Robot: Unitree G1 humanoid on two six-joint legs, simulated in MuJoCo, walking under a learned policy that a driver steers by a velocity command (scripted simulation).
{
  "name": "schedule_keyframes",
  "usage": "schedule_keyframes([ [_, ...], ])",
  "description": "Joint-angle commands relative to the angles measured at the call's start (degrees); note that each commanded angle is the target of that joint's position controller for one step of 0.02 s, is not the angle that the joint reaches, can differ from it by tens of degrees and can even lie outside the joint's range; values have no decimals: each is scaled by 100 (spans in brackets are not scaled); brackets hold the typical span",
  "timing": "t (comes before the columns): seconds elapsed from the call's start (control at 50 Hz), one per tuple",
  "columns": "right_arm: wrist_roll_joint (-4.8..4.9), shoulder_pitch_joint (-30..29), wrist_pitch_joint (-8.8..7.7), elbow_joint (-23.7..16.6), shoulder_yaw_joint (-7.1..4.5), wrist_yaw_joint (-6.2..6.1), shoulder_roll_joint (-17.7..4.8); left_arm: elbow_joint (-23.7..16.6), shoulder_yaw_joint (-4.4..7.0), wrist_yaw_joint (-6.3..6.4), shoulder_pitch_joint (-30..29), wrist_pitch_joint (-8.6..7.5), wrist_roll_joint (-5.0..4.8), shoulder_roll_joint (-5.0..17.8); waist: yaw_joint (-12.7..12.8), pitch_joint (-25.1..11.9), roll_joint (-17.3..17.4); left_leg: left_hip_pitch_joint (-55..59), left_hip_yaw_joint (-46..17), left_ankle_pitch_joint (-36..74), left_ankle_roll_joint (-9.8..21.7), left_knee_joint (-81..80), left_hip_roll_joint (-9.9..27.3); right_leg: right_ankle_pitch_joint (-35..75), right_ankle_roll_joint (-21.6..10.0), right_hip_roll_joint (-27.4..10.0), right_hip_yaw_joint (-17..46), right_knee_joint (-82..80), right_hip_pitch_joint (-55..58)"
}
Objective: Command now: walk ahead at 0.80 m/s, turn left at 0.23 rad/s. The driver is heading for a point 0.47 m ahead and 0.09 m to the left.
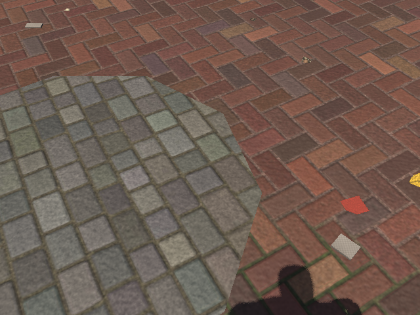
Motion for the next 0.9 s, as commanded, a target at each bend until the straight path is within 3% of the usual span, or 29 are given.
schedule_keyframes([
  [0.02, -14, 907, -174, -87, -269, -89, -822, -176, 148, 83, -137, -169, 52, 858, -801, 50, -185, 2310, -67, -381, 521, -253, -191, 2691, -564, -1251, -14, 958, -1458],
  [0.04, -66, 2091, -212, 110, -422, -129, -1347, -411, 38, 80, -359, -222, -24, 621, -1353, -711, 883, 3775, -2051, -2119, 1074, -820, 870, 2721, -210, -687, -829, 3077, -2610],
  [0.06, -63, 2272, -218, 253, -473, -55, -1512, -646, -28, 101, -671, -259, 63, 428, -1201, -447, 1573, 4149, -4512, -3652, 1390, -1756, 1737, -301, 50, -43, -1318, 4369, -4304],
  [0.08, 20, 1821, -210, 208, -357, 40, -1053, -710, -43, 106, -1100, -269, 217, 573, -979, 212, 694, 3613, -4791, -3323, 1403, -1693, 1759, -101, 8, -283, -912, 4957, -4917],
  [0.1, 23, 1587, -217, 142, -348, 72, -947, -704, -63, 57, -1185, -310, 266, 587, -836, 354, 301, 3263, -4091, -2708, 1416, -1548, 1591, 273, 47, -563, -900, 5099, -4950],
  [0.12, 21, 1642, -233, 157, -344, 61, -902, -716, -84, 2, -1203, -353, 312, 602, -788, 313, 189, 2964, -3709, -2375, 1433, -1672, 1390, 380, 101, -705, -936, 4964, -4784],
  [0.18, 103, 1709, -308, 328, -273, -29, -711, -827, -169, -89, -1380, -239, 403, 501, -546, 724, 387, 2109, -3121, -1679, 1403, -2136, 849, 415, 388, -903, -1116, 4303, -4510],
  [0.24, 131, 1887, -354, 390, -310, -67, -752, -1153, -252, -137, -2131, -147, 301, 451, -648, 1035, 304, 1597, -2869, -769, 1518, -2441, 681, 761, 646, -882, -1426, 3458, -4547],
  [0.28, 124, 1895, -361, 405, -353, -72, -773, -1333, -344, -190, -2618, -158, 227, 302, -750, 1083, 347, 1218, -2605, 6, 1404, -2445, 455, 1342, 712, -744, -1567, 2613, -4028],
  [0.36, 208, 2096, -383, 567, -415, -109, -895, -1543, -382, -168, -2979, -188, 122, 276, -852, 800, 462, 1328, -2595, 2219, 1151, -2170, 587, 2116, 547, -519, -1626, 1645, -2848],
  [0.38, 209, 2057, -368, 619, -415, -135, -911, -1466, -366, -131, -2750, -203, 137, 311, -740, 702, 386, 1499, -2402, 3183, 986, -1866, 535, 2092, 453, -396, -1708, 1359, -2447],
  [0.42, 187, 2289, -367, 808, -422, -154, -1018, -1156, -227, 42, -1717, -254, 189, 576, -365, -91, 372, 1843, -2093, 5663, 553, -241, 361, 1842, 221, -6, -1926, 1199, -981],
  [0.44, 209, 2105, -395, 801, -425, -148, -1037, -932, -153, 152, -798, -308, 199, 713, 155, -477, 486, 1441, -2017, 5434, 328, 972, 177, 2359, 82, -390, -1668, 1006, 124],
  [0.46, 207, 1960, -450, 649, -347, -161, -670, -733, -40, 262, 240, -358, 327, 1028, 533, -1157, 211, 667, -1782, 3534, 258, 2490, -91, 2091, -106, -1449, -817, 1183, 1400],
  [0.48, 513, 2726, -405, 456, -167, -259, 79, -677, 102, 225, 447, -348, 356, 1498, 112, -2539, -2009, -736, -1028, -1836, -6, 5074, -1003, 4616, -1219, -3714, 2120, 1239, 3105],
  [0.5, 209, 2539, -282, 581, -255, -315, -624, -730, 135, 163, 254, -238, 159, 1187, 163, -2655, -831, -1086, -979, -1571, 60, 5598, -562, 4791, -1386, -3376, 2214, 1262, 2563],
  [0.52, 137, 1881, -259, 557, -261, -280, -571, -700, -25, 143, -137, -264, 120, 617, 141, -1707, -548, -1240, -967, -1187, 41, 5260, -308, 5260, -1232, -2979, 1185, 1129, 1762],
  [0.54, 95, 1505, -253, 480, -217, -232, -406, -543, -127, 125, -298, -289, 144, 246, 43, -886, -363, -1459, -869, -1124, 42, 4843, -159, 5498, -1023, -2657, 553, 915, 1062],
  [0.58, -47, 1184, -121, 385, -172, -91, -178, -269, -174, 149, -190, -348, 99, 183, -107, -118, -538, -1264, -811, -1171, 18, 4325, -90, 5775, -868, -2264, -92, 420, -65],
  [0.6, -68, 1308, -62, 367, -143, -63, -48, -172, -141, 124, -196, -398, 56, 288, -266, -41, -783, -1221, -862, -1227, -26, 4063, -83, 5986, -973, -2343, -174, 363, -258],
  [0.64, -107, 1244, -6, 331, -114, -9, 28, -94, -128, 98, -431, -438, 10, 320, -496, -42, -595, -1046, -797, -1010, -82, 3306, -129, 5863, -901, -2226, -584, 127, -635],
  [0.68, -77, 1035, -11, 204, -16, 78, 121, -112, -130, 77, -928, -398, 28, 379, -722, -101, -713, -218, -461, -123, -65, 1830, -101, 5533, -595, -1775, -1374, -37, -1350],
  [0.7, -25, 891, -6, 181, 27, 122, 146, -79, -110, 53, -992, -386, 22, 426, -693, -183, -959, 320, -298, 534, -48, 1264, -114, 5093, -459, -1592, -1602, -106, -1640],
  [0.78, -71, 601, 10, 225, 41, 104, -26, 128, -64, 27, -763, -304, -107, 513, -678, -35, -585, 1204, -283, 1590, 86, 361, -38, 3750, -217, -1677, -1520, 191, -1785],
  [0.82, -190, 757, -98, 377, -7, 36, -231, 294, -65, 50, -384, -233, -50, 500, -668, 31, -181, 1610, -386, 1696, 217, -90, -14, 2978, -41, -1392, -1575, 1002, -1698],
  [0.84, -231, 867, -185, 361, -44, -8, -540, 333, -76, 61, 41, -192, 10, 439, -595, -117, 474, 2003, -954, 3928, 328, -202, 687, 1780, 155, -1042, -1853, 1816, -1821],
  [0.86, -192, 918, -177, 257, -34, -73, -660, 399, -203, 103, 959, -75, -121, -19, -334, -896, 1489, 2614, -2474, 6208, 1223, -248, 2229, -1246, 337, -472, -1959, 3123, -2071],
  [0.88, 93, 997, -121, 320, 19, -124, -381, 571, -165, 183, 920, 144, -114, 213, -512, -1270, 1144, 2436, -2609, 5646, 1554, -295, 2166, -1852, 303, -483, -1474, 3542, -1901],
  [0.9, 145, 784, -70, 345, 44, -161, -328, 508, -136, 184, 629, 237, -84, 318, -439, -893, 969, 2188, -2455, 4739, 1530, -538, 1922, -1835, 308, -485, -1365, 3756, -2124],
])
